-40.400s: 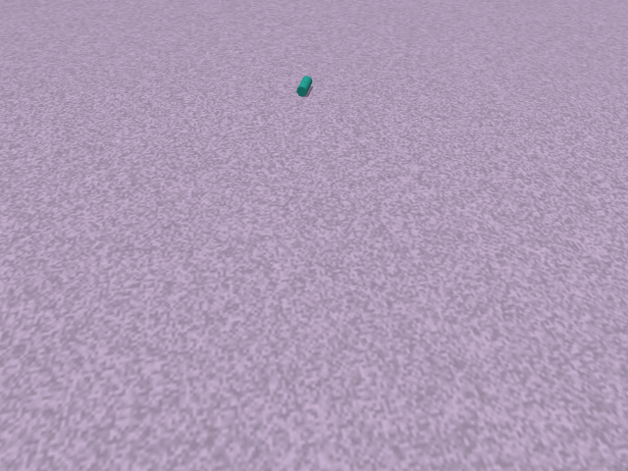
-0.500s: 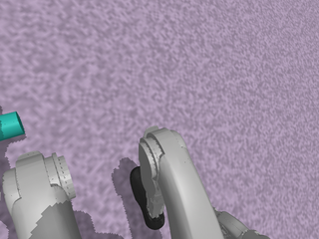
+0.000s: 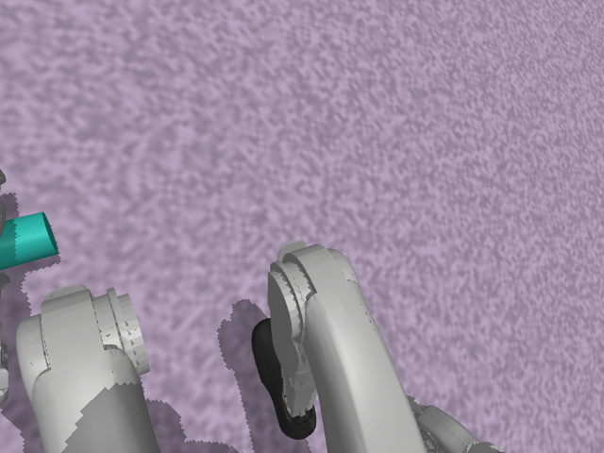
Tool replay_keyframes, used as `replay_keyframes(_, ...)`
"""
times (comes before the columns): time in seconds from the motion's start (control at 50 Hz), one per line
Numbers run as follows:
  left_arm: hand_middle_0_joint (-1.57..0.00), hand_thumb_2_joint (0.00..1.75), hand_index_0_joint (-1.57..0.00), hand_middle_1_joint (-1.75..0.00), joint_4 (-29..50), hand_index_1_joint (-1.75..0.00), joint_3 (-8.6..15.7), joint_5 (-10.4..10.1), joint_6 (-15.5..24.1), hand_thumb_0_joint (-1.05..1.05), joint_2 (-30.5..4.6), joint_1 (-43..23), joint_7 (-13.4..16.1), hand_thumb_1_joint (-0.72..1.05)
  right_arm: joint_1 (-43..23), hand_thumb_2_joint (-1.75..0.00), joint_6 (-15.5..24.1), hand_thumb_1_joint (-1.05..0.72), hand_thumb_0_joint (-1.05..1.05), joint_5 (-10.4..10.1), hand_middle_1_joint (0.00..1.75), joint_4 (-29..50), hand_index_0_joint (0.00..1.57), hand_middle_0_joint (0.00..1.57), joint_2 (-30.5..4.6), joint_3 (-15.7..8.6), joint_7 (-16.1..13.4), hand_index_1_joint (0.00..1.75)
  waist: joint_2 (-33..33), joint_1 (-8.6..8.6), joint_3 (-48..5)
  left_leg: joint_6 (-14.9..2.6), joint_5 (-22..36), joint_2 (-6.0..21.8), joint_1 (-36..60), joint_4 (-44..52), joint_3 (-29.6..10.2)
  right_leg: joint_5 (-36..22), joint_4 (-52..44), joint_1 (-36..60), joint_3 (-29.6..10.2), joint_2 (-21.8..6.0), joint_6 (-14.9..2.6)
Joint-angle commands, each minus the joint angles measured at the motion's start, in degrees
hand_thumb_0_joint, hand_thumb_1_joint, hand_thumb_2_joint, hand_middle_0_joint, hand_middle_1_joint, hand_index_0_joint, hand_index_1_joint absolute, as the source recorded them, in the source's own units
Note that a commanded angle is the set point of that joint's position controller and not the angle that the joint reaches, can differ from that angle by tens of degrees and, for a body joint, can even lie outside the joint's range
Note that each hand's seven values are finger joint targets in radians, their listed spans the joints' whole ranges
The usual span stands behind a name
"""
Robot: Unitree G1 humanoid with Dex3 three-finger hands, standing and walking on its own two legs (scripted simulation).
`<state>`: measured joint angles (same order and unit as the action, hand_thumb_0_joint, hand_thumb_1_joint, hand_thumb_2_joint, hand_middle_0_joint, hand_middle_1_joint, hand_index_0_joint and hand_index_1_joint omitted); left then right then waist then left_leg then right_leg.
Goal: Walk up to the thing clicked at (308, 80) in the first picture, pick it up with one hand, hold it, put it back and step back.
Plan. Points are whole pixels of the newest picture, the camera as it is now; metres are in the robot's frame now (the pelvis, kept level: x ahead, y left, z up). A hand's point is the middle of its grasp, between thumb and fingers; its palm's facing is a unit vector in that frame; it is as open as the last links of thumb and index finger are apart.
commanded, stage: withdraw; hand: left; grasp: from above
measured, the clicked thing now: out of the picture +0.39 +0.30 -0.27
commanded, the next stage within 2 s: home in 0.64 s
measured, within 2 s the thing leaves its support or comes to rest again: neither
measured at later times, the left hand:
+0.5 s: hand out of the picture +0.36 +0.30 -0.07, palm faces -0.49 -0.13 -0.86, open 14.0 cm
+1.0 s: hand out of the picture +0.41 +0.32 -0.12, palm faces -0.31 -0.17 -0.94, open 12.8 cm
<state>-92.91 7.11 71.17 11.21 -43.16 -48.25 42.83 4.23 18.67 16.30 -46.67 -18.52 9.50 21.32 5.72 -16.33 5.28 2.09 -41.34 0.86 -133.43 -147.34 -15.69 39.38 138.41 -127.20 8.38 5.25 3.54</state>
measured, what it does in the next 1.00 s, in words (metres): stands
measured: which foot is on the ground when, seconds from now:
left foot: down 0.00-1.00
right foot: down 0.00-1.00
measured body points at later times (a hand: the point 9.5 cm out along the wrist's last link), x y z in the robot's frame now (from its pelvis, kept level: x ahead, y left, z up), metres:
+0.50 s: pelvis -0.01 -0.02 +0.07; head +0.17 +0.05 +0.48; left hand +0.38 +0.30 -0.02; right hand +0.13 -0.27 -0.05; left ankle +0.06 +0.13 -0.26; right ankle +0.11 -0.12 -0.26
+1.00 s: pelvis +0.00 -0.01 +0.03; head +0.21 +0.07 +0.42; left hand +0.42 +0.32 -0.07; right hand +0.07 -0.26 -0.08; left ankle +0.06 +0.13 -0.26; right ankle +0.11 -0.12 -0.26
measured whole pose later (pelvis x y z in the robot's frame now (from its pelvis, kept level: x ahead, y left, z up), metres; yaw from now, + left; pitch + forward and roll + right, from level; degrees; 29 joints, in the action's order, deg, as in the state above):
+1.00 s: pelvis +0.00 -0.01 +0.03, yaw +6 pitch +34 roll -7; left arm -76.0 5.9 64.9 6.6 -34.5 -47.8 27.8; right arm 10.1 5.3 9.5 -46.1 -13.9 1.2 10.0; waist -1.1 -11.6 -4.9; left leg 1.7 -38.2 0.4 -133.2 -137.4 -8.5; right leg 39.3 133.7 -128.6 3.0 2.7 2.8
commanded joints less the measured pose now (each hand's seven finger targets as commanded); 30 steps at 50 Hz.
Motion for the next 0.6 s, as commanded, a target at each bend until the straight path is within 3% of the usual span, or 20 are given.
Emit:
replay_keyframes(0.0,-0.07,0.97,-0.08,-0.99,13.60,-0.98,1.51,-2.27,-2.56,0.00,-9.64,-11.49,1.20,-0.49,8.38,-0.90,-1.08,-0.89,0.00,-2.76,0.30,0.25,0.20,0.20,-16.42,-7.64,0.42,0.30,-32.42,2.40,-43.92,-1.19,13.64,1.19,31.30,17.88,9.34,-16.10,-11.33,16.50,6.09,1.32,-5.47)
replay_keyframes(0.02,-0.07,0.98,-0.07,-0.99,18.18,-0.98,2.06,-2.84,-3.39,0.00,-9.87,-11.55,0.41,-0.49,8.68,-0.90,-1.87,-0.89,0.00,-3.80,0.30,0.62,0.20,0.20,-16.28,-8.56,0.34,0.30,-34.28,3.74,-47.50,-1.12,14.47,1.03,32.99,19.27,9.61,-16.61,-11.72,17.14,5.40,1.28,-5.81)
replay_keyframes(0.04,-0.07,0.98,-0.07,-0.99,19.84,-0.98,0.31,-3.77,-4.49,0.00,-7.85,-11.45,-0.80,-0.50,8.34,-0.90,-2.66,-0.89,0.00,-4.92,0.30,0.97,0.20,0.20,-15.90,-9.48,0.27,0.30,-34.50,4.28,-47.94,-1.09,13.86,1.06,33.56,20.33,9.78,-16.25,-12.04,15.49,5.13,0.89,-5.94)
replay_keyframes(0.08,-0.07,0.99,-0.07,-0.99,24.48,-0.99,-0.56,-5.28,-6.76,0.00,-5.54,-9.51,-3.47,-0.51,8.58,-0.90,-4.60,-0.89,0.00,-7.04,0.30,1.29,0.20,0.20,-15.56,-11.26,-0.24,0.30,-34.60,6.41,-51.19,-1.21,14.02,0.84,34.53,22.82,10.42,-16.03,-13.56,14.95,3.95,0.69,-6.17)
replay_keyframes(0.1,-0.07,0.99,-0.07,-0.99,24.92,-0.99,-1.96,-5.83,-8.04,0.00,-3.54,-8.59,-5.18,-0.51,8.66,-0.90,-5.72,-0.89,0.00,-8.01,0.30,1.41,0.20,0.20,-15.08,-11.96,-0.55,0.30,-33.02,6.71,-51.13,-1.38,13.74,0.69,33.58,23.60,10.79,-15.77,-14.08,14.55,3.34,0.63,-6.24)
replay_keyframes(0.12,-0.08,0.99,-0.08,-0.98,23.63,-0.98,-4.20,-6.31,-9.12,0.00,-0.57,-8.18,-7.14,-0.51,9.56,-0.90,-6.77,-0.89,0.00,-8.81,0.30,1.21,0.20,0.20,-14.54,-12.67,-0.96,0.30,-29.26,5.84,-48.49,-2.03,12.32,0.63,31.38,23.67,11.33,-14.87,-15.89,14.82,2.58,0.87,-6.09)
replay_keyframes(0.2,-0.07,1.00,-0.07,-1.00,26.51,-1.00,-7.60,-8.79,-11.10,0.00,2.92,-12.39,-15.12,-0.51,12.32,-0.90,-10.15,-0.89,0.00,-10.35,0.30,2.18,0.20,0.20,-12.82,-14.44,-3.19,0.30,-18.73,4.26,-45.29,-3.42,8.95,-0.16,26.86,25.56,11.86,-10.39,-21.06,18.38,-0.20,0.81,-5.99)
replay_keyframes(0.24,-0.09,1.00,-0.08,-0.98,27.22,-0.99,-8.15,-10.34,-10.76,0.00,2.93,-13.66,-18.61,-0.51,12.78,-0.90,-11.49,-0.90,0.00,-10.81,0.30,2.68,0.20,0.20,-12.39,-14.59,-4.57,0.30,-14.15,4.03,-43.66,-3.87,7.23,-0.50,25.77,26.35,11.73,-8.04,-23.31,19.73,-0.96,0.30,-5.78)
replay_keyframes(0.26,-0.11,1.00,-0.09,-0.96,25.50,-0.98,-8.99,-10.46,-10.33,0.00,4.06,-13.12,-20.22,-0.51,13.19,-0.90,-12.01,-0.90,0.00,-10.91,0.30,2.81,0.20,0.20,-11.75,-14.60,-5.46,0.30,-11.91,4.09,-42.56,-4.02,6.47,-0.68,24.59,26.45,12.19,-6.82,-24.44,20.88,-1.55,0.30,-5.76)
replay_keyframes(0.3,-0.10,1.01,-0.09,-0.97,24.68,-0.99,-8.42,-10.00,-9.04,0.00,2.52,-12.20,-23.15,-0.52,13.20,-0.90,-13.04,-0.90,0.00,-11.36,0.30,3.30,0.20,0.20,-11.21,-14.72,-7.19,0.30,-8.52,4.87,-41.40,-4.19,4.88,-1.20,22.67,27.17,12.78,-3.28,-26.29,22.90,-2.80,0.05,-5.88)
replay_keyframes(0.32,-0.11,1.00,-0.10,-0.97,23.91,-0.98,-10.00,-9.73,-8.17,0.00,4.31,-12.21,-24.48,-0.50,12.75,-0.90,-13.32,-0.90,0.00,-11.51,0.30,4.23,0.20,0.20,-10.58,-14.17,-8.02,0.30,-7.70,4.74,-39.78,-4.21,3.79,-1.41,21.91,27.95,13.01,-2.10,-27.10,22.54,-2.59,-0.16,-5.81)
replay_keyframes(0.36,-0.09,1.01,-0.08,-0.99,23.40,-1.00,-9.71,-8.93,-6.35,0.00,2.64,-11.88,-26.13,-0.51,12.11,-0.90,-13.94,-0.89,0.00,-11.73,0.30,5.22,0.20,0.20,-10.71,-13.57,-9.86,0.30,-5.74,5.30,-37.12,-4.14,2.14,-1.73,20.84,28.32,13.42,0.96,-28.36,22.57,-2.98,-0.27,-6.08)
replay_keyframes(0.44,-0.11,0.99,-0.11,-0.96,24.83,-0.97,-8.33,-6.59,-2.33,0.00,0.28,-14.06,-25.64,-0.48,10.66,-0.90,-14.41,-0.89,0.00,-11.63,0.30,6.57,0.20,0.20,-9.66,-11.98,-12.55,0.30,-8.66,6.61,-39.41,-3.90,4.95,-1.90,24.22,28.71,14.21,-2.88,-26.74,22.50,-2.93,-0.83,-6.01)
replay_keyframes(0.52,-0.10,0.98,-0.10,-0.97,20.06,-0.97,-7.01,-3.36,0.88,0.00,-1.80,-15.76,-21.89,-0.47,10.30,-0.90,-14.61,-0.89,0.00,-10.29,0.30,5.90,0.20,0.20,-9.42,-10.90,-14.05,0.30,-9.19,5.99,-38.82,-3.91,5.58,-1.67,23.05,26.82,14.71,-3.23,-25.77,21.28,-3.76,-0.92,-5.90)
replay_keyframes(0.58,-0.11,0.97,-0.11,-0.96,16.13,-0.96,-6.85,-0.75,3.03,0.00,-2.88,-19.91,-18.14,-0.46,10.94,-0.89,-13.97,-0.89,0.00,-8.77,0.30,5.19,0.20,0.20,-9.79,-10.05,-14.77,0.30,-12.56,4.14,-39.08,-3.50,4.87,-1.51,24.40,25.81,14.04,-2.36,-23.55,18.22,-3.11,-0.99,-6.13)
